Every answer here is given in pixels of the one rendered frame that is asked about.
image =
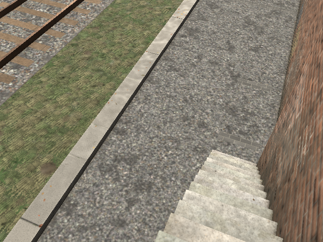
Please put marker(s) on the stairs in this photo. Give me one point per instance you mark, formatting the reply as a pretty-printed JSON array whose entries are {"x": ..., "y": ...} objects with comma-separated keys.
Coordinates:
[{"x": 226, "y": 202}]

